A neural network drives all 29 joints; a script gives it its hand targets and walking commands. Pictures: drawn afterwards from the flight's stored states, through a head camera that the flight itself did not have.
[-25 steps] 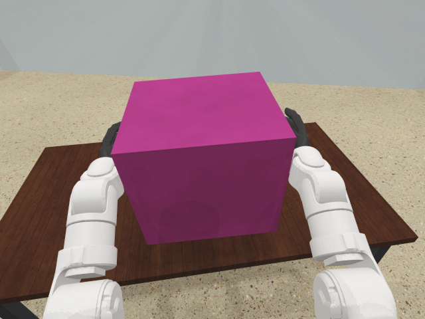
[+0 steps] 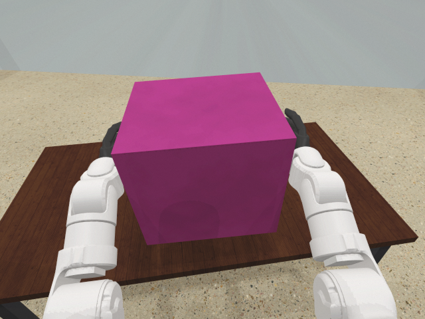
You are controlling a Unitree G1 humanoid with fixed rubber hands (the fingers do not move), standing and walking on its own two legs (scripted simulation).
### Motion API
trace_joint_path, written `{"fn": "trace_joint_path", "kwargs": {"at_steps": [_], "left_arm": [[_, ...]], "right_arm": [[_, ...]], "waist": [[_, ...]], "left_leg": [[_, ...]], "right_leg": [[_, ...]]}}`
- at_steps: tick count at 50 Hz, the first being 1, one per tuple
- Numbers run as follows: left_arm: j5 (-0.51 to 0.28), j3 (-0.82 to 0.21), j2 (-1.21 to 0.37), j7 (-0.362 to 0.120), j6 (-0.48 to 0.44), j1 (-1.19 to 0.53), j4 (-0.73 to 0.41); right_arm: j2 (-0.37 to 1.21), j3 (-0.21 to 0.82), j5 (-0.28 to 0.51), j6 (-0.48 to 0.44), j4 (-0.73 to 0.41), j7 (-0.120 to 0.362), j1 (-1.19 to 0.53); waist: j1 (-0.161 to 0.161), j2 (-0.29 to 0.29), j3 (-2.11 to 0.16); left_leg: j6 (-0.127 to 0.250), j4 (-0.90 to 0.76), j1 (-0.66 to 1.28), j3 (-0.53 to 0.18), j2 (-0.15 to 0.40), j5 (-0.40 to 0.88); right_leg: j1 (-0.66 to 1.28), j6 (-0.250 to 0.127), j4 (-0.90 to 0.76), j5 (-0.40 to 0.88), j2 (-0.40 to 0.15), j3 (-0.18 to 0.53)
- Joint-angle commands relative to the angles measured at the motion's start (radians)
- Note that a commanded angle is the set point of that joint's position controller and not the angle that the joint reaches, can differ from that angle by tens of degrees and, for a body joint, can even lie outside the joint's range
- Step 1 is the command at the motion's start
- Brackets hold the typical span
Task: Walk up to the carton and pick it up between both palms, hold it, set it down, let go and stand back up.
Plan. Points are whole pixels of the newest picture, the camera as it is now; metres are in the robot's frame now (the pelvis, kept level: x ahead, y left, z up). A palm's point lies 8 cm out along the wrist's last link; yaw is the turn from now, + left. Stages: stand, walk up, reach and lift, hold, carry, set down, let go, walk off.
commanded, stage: hold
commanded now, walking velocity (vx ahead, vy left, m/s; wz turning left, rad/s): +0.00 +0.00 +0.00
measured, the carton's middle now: (205, 156) +0.39 +0.02 +0.16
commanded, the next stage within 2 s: set down in 0.78 s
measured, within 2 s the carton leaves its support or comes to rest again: neither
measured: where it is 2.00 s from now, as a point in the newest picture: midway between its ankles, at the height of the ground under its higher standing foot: outside the picture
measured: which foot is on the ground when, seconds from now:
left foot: down 0.00-1.00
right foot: down 0.00-1.00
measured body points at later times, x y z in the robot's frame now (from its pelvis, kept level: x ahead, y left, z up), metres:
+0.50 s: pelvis +0.00 +0.00 +0.00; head -0.05 +0.00 +0.45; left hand +0.37 +0.20 +0.18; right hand +0.39 -0.15 +0.19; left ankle +0.04 +0.11 -0.74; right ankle +0.06 -0.13 -0.74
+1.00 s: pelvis +0.00 +0.00 +0.00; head -0.05 -0.01 +0.45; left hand +0.38 +0.20 +0.18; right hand +0.39 -0.15 +0.20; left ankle +0.04 +0.11 -0.74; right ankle +0.06 -0.13 -0.74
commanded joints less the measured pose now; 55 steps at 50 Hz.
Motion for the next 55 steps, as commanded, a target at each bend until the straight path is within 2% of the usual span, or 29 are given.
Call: {"fn": "trace_joint_path", "kwargs": {"at_steps": [1,3,4,6,7,10,11,14,17,18,19,20,22,23,26,27,31,34,37,39,40,42,43,47,48,49,52,53,55], "left_arm": [[-0.086,-0.482,-0.653,-0.19,-0.106,-0.895,-0.41],[-0.084,-0.447,-0.636,-0.205,-0.101,-0.882,-0.326],[-0.094,-0.468,-0.64,-0.199,-0.11,-0.946,-0.389],[-0.096,-0.481,-0.637,-0.195,-0.112,-0.928,-0.398],[-0.097,-0.469,-0.629,-0.194,-0.108,-0.881,-0.365],[-0.08,-0.45,-0.634,-0.196,-0.106,-0.864,-0.376],[-0.092,-0.471,-0.636,-0.193,-0.107,-0.878,-0.428],[-0.077,-0.449,-0.638,-0.198,-0.098,-0.874,-0.35],[-0.095,-0.468,-0.629,-0.201,-0.103,-0.883,-0.409],[-0.089,-0.467,-0.641,-0.201,-0.105,-0.881,-0.367],[-0.085,-0.456,-0.646,-0.203,-0.1,-0.843,-0.355],[-0.073,-0.453,-0.621,-0.204,-0.097,-0.857,-0.348],[-0.074,-0.439,-0.629,-0.209,-0.104,-0.851,-0.376],[-0.102,-0.474,-0.652,-0.202,-0.113,-0.914,-0.433],[-0.067,-0.413,-0.607,-0.206,-0.099,-0.857,-0.323],[-0.072,-0.446,-0.636,-0.206,-0.095,-0.851,-0.368],[-0.067,-0.416,-0.612,-0.208,-0.1,-0.843,-0.348],[-0.087,-0.469,-0.637,-0.204,-0.116,-0.919,-0.423],[-0.076,-0.443,-0.628,-0.207,-0.108,-0.927,-0.328],[-0.064,-0.44,-0.647,-0.21,-0.102,-0.859,-0.311],[-0.044,-0.384,-0.643,-0.212,-0.099,-0.798,-0.284],[-0.032,-0.367,-0.625,-0.217,-0.124,-0.885,-0.269],[-0.044,-0.395,-0.648,-0.214,-0.139,-0.883,-0.286],[-0.012,-0.334,-0.63,-0.215,-0.177,-0.881,-0.209],[-0.003,-0.316,-0.601,-0.226,-0.195,-0.865,-0.19],[0.016,-0.295,-0.593,-0.226,-0.204,-0.862,-0.13],[0.08,-0.222,-0.555,-0.238,-0.242,-0.779,-0.026],[0.083,-0.242,-0.568,-0.245,-0.26,-0.801,-0.029],[0.096,-0.243,-0.567,-0.242,-0.283,-0.763,0.02]], "right_arm": [[0.525,0.376,0.156,-0.076,-0.305,0.172,-0.783],[0.502,0.359,0.135,-0.065,-0.286,0.165,-0.789],[0.53,0.347,0.136,-0.063,-0.225,0.171,-0.767],[0.524,0.364,0.158,-0.081,-0.294,0.174,-0.805],[0.539,0.393,0.158,-0.082,-0.352,0.17,-0.828],[0.56,0.42,0.174,-0.074,-0.326,0.165,-0.806],[0.53,0.397,0.167,-0.072,-0.309,0.159,-0.769],[0.527,0.387,0.152,-0.061,-0.271,0.157,-0.774],[0.539,0.396,0.158,-0.069,-0.323,0.157,-0.793],[0.531,0.372,0.151,-0.064,-0.268,0.162,-0.774],[0.546,0.4,0.167,-0.075,-0.348,0.16,-0.808],[0.515,0.369,0.156,-0.059,-0.277,0.159,-0.763],[0.542,0.392,0.163,-0.071,-0.334,0.158,-0.783],[0.545,0.387,0.16,-0.07,-0.293,0.161,-0.757],[0.541,0.389,0.159,-0.062,-0.296,0.162,-0.803],[0.533,0.385,0.151,-0.067,-0.299,0.159,-0.772],[0.54,0.403,0.16,-0.063,-0.308,0.158,-0.792],[0.552,0.385,0.159,-0.073,-0.28,0.161,-0.781],[0.54,0.352,0.132,-0.064,-0.214,0.169,-0.807],[0.518,0.359,0.136,-0.076,-0.242,0.174,-0.794],[0.542,0.361,0.147,-0.074,-0.303,0.173,-0.813],[0.545,0.347,0.118,-0.109,-0.267,0.183,-0.858],[0.55,0.34,0.106,-0.135,-0.328,0.192,-0.883],[0.549,0.314,0.039,-0.174,-0.204,0.21,-0.854],[0.567,0.32,0.029,-0.196,-0.226,0.212,-0.873],[0.542,0.263,-0.018,-0.209,-0.129,0.214,-0.845],[0.549,0.231,-0.064,-0.265,-0.087,0.22,-0.794],[0.527,0.182,-0.095,-0.29,-0.053,0.226,-0.786],[0.521,0.176,-0.114,-0.316,0.026,0.229,-0.731]], "waist": [[-0.122,0.028,-0.489],[-0.128,-0.033,-0.404],[-0.144,0.017,-0.44],[-0.12,0.016,-0.505],[-0.096,-0.041,-0.492],[-0.09,-0.037,-0.503],[-0.127,-0.013,-0.504],[-0.114,-0.016,-0.423],[-0.112,-0.015,-0.477],[-0.134,-0.009,-0.438],[-0.106,-0.031,-0.473],[-0.123,-0.005,-0.422],[-0.106,-0.044,-0.473],[-0.133,-0.002,-0.507],[-0.091,-0.051,-0.412],[-0.118,-0.009,-0.468],[-0.104,-0.061,-0.443],[-0.127,0.005,-0.495],[-0.125,-0.01,-0.421],[-0.115,-0.006,-0.408],[-0.079,-0.045,-0.37],[-0.065,-0.013,-0.361],[-0.077,-0.011,-0.435],[-0.067,-0.011,-0.375],[-0.038,-0.047,-0.374],[-0.062,-0.04,-0.357],[-0.016,-0.044,-0.299],[-0.044,-0.017,-0.296],[-0.04,-0.007,-0.248]], "left_leg": [[-0.07,-0.165,0.156,-0.026,-0.053,0.115],[-0.053,-0.176,0.111,-0.025,-0.051,0.071],[-0.07,-0.182,0.118,-0.026,-0.055,0.051],[-0.067,-0.166,0.136,-0.027,-0.05,0.085],[-0.046,-0.162,0.115,-0.018,-0.055,0.106],[-0.04,-0.164,0.119,-0.019,-0.061,0.131],[-0.056,-0.16,0.133,-0.02,-0.06,0.149],[-0.05,-0.172,0.124,-0.013,-0.063,0.082],[-0.042,-0.156,0.115,-0.013,-0.062,0.095],[-0.055,-0.169,0.121,-0.022,-0.055,0.069],[-0.043,-0.15,0.125,-0.017,-0.057,0.128],[-0.049,-0.167,0.116,-0.015,-0.06,0.087],[-0.04,-0.159,0.118,-0.016,-0.054,0.119],[-0.062,-0.154,0.126,-0.025,-0.056,0.134],[-0.031,-0.172,0.09,-0.013,-0.063,0.073],[-0.047,-0.155,0.126,-0.017,-0.06,0.123],[-0.029,-0.161,0.117,-0.008,-0.065,0.12],[-0.054,-0.16,0.12,-0.017,-0.063,0.097],[-0.048,-0.185,0.103,-0.017,-0.057,0.023],[-0.046,-0.187,0.1,-0.019,-0.047,0.04],[-0.021,-0.19,0.083,0.016,-0.059,0.004],[-0.017,-0.198,0.086,0.016,-0.059,-0.054],[-0.024,-0.178,0.102,0.012,-0.051,0.001],[-0.029,-0.211,0.092,0.017,-0.046,-0.038],[-0.014,-0.204,0.086,0.033,-0.056,-0.035],[-0.013,-0.215,0.074,0.026,-0.047,-0.101],[-0.003,-0.235,0.076,0.047,-0.045,-0.111],[-0.011,-0.242,0.053,0.041,-0.036,-0.156],[-0.024,-0.245,0.063,0.045,-0.034,-0.11]], "right_leg": [[0.469,-0.042,0.007,0.1,0.033,-0.019],[0.457,-0.037,0.006,0.08,0.031,-0.017],[0.454,-0.039,0.005,0.059,0.022,-0.012],[0.467,-0.044,0.014,0.093,0.032,-0.018],[0.476,-0.032,0.008,0.104,0.031,-0.016],[0.493,-0.023,0.011,0.133,0.032,-0.018],[0.498,-0.024,0.014,0.156,0.028,-0.018],[0.451,-0.022,0.0,0.08,0.023,-0.017],[0.485,-0.022,0.015,0.11,0.023,-0.011],[0.455,-0.03,0.007,0.076,0.029,-0.015],[0.485,-0.028,0.009,0.126,0.03,-0.015],[0.467,-0.031,-0.004,0.099,0.024,-0.009],[0.496,-0.03,0.013,0.12,0.035,-0.017],[0.495,-0.032,0.02,0.15,0.028,-0.015],[0.486,-0.029,-0.004,0.072,0.027,-0.008],[0.496,-0.029,0.008,0.121,0.023,-0.007],[0.489,-0.017,-0.002,0.124,0.028,-0.016],[0.491,-0.031,0.015,0.115,0.024,-0.013],[0.438,-0.036,-0.007,0.024,0.02,-0.018],[0.457,-0.046,0.003,0.048,0.028,-0.024],[0.497,-0.007,-0.009,0.039,0.04,-0.047],[0.447,-0.011,-0.01,-0.041,0.028,-0.05],[0.46,-0.006,0.013,0.023,0.027,-0.057],[0.442,-0.008,-0.011,-0.053,0.019,-0.067],[0.44,-0.001,-0.014,-0.076,0.019,-0.069],[0.43,-0.005,-0.013,-0.129,0.013,-0.072],[0.434,0.003,-0.017,-0.181,0.015,-0.088],[0.445,-0.003,-0.014,-0.183,0.011,-0.088],[0.442,-0.01,-0.019,-0.141,0.015,-0.094]]}}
